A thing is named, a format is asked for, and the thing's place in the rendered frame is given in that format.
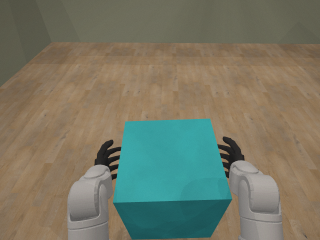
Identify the carton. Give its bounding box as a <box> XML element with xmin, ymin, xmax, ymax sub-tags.
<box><xmin>113</xmin><ymin>118</ymin><xmax>232</xmax><ymax>240</ymax></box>

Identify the robot right hand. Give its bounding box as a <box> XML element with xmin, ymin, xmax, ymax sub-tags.
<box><xmin>217</xmin><ymin>136</ymin><xmax>245</xmax><ymax>178</ymax></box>

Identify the robot left forearm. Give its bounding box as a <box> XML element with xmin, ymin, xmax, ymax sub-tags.
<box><xmin>67</xmin><ymin>164</ymin><xmax>114</xmax><ymax>240</ymax></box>

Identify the robot left hand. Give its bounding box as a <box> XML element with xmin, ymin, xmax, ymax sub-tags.
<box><xmin>94</xmin><ymin>139</ymin><xmax>121</xmax><ymax>180</ymax></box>

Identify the robot right forearm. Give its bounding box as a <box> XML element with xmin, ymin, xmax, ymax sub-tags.
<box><xmin>229</xmin><ymin>160</ymin><xmax>284</xmax><ymax>240</ymax></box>

